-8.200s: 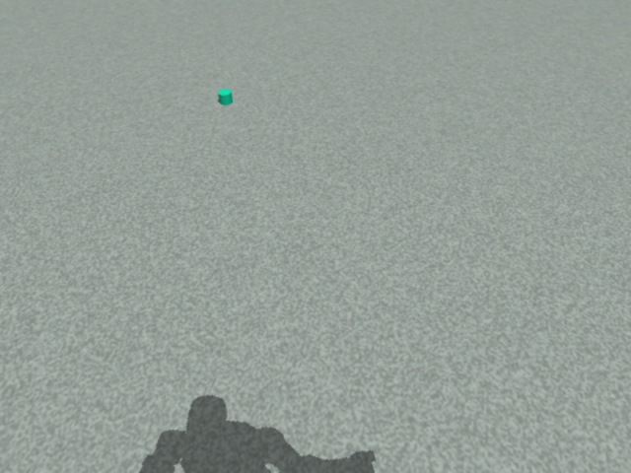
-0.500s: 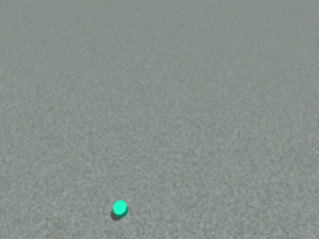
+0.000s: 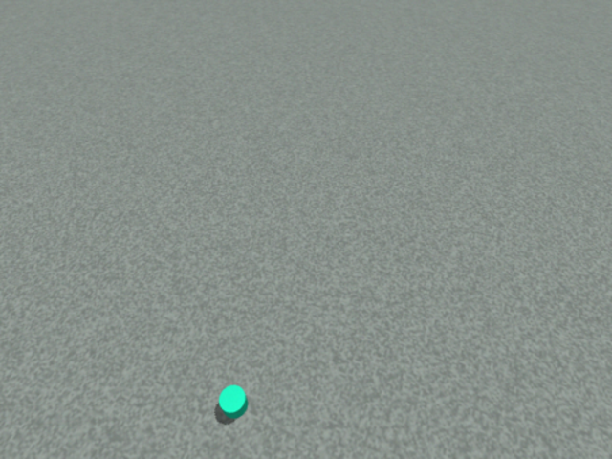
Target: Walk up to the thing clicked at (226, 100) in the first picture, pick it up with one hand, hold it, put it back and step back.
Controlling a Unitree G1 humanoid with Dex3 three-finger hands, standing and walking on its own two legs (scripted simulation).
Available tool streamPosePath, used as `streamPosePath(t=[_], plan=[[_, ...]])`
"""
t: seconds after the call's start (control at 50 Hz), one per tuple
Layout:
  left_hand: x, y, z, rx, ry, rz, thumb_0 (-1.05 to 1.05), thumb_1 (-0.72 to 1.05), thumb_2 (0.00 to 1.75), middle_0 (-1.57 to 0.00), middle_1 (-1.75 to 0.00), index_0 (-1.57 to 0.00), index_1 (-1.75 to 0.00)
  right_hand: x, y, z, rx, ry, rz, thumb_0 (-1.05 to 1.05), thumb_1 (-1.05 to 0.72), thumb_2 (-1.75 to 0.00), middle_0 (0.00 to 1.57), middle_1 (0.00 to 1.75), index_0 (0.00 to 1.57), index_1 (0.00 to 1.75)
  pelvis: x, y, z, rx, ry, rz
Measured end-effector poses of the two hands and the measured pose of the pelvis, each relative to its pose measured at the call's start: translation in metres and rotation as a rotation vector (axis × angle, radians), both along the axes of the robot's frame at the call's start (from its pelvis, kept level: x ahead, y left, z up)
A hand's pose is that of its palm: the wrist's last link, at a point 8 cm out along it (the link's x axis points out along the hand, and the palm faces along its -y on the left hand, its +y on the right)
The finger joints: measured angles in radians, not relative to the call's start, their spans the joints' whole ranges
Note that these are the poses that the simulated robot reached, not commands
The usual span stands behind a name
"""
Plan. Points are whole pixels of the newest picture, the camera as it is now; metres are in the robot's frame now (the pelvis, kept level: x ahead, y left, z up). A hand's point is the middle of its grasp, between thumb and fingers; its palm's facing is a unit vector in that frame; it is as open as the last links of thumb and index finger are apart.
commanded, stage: stand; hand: left
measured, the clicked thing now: (233, 401) +0.42 +0.22 -0.75
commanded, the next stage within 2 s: none
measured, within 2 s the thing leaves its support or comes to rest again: neither
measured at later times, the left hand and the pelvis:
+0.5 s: hand out of the picture +0.05 +0.25 -0.15, palm faces -0.01 -0.94 -0.35, open 7.4 cm; pelvis -0.02 -0.01 +0.00, yaw +0 degrees
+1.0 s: hand out of the picture +0.05 +0.24 -0.15, palm faces -0.02 -0.94 -0.35, open 7.4 cm; pelvis -0.02 -0.01 +0.00, yaw +0 degrees
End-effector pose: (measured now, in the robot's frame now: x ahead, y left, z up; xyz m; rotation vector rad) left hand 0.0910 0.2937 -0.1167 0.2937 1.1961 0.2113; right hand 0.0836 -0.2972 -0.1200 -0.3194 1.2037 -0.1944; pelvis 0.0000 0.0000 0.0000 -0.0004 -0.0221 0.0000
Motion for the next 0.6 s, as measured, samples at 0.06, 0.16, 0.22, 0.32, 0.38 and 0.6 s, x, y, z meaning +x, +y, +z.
streamPosePath(t=[0.06,0.16,0.22,0.32,0.38,0.6], plan=[[-0.004,0.0,0.001,0.004,0.007,-0.003,0.01,0.91,0.9,-0.2,-0.3,-0.2,-0.3,0.001,0.001,0.0,0.006,-0.005,0.003,0.0,-0.9,-0.9,0.21,0.3,0.2,0.3,-0.002,0.0,0.001,0.001,-0.002,-0.001],[-0.013,0.0,0.003,0.01,0.016,-0.003,0.01,0.91,0.9,-0.2,-0.3,-0.2,-0.3,0.0,0.002,-0.001,0.015,-0.008,0.007,0.0,-0.9,-0.9,0.21,0.3,0.2,0.3,-0.007,-0.001,0.001,0.002,-0.007,-0.002],[-0.019,0.0,0.004,0.015,0.021,-0.002,0.01,0.91,0.9,-0.2,-0.3,-0.2,-0.3,-0.003,0.003,-0.002,0.021,-0.007,0.008,0.0,-0.9,-0.9,0.21,0.3,0.2,0.3,-0.01,-0.001,0.002,0.001,-0.01,-0.002],[-0.03,0.0,0.004,0.019,0.031,0.0,0.01,0.91,0.9,-0.2,-0.3,-0.2,-0.3,-0.011,0.002,-0.003,0.027,-0.001,0.007,0.0,-0.9,-0.9,0.21,0.3,0.2,0.3,-0.014,-0.003,0.002,0.001,-0.013,-0.002],[-0.037,0.0,0.004,0.02,0.036,0.002,0.01,0.91,0.9,-0.2,-0.3,-0.2,-0.3,-0.018,0.0,-0.003,0.027,0.008,0.004,0.0,-0.9,-0.9,0.21,0.3,0.2,0.3,-0.017,-0.004,0.002,0.002,-0.015,-0.001],[-0.052,-0.003,0.001,0.016,0.055,0.004,0.01,0.91,0.9,-0.2,-0.3,-0.2,-0.3,-0.042,-0.007,-0.004,0.022,0.048,-0.011,0.0,-0.9,-0.9,0.21,0.3,0.2,0.3,-0.023,-0.008,0.002,0.001,-0.015,0.0]])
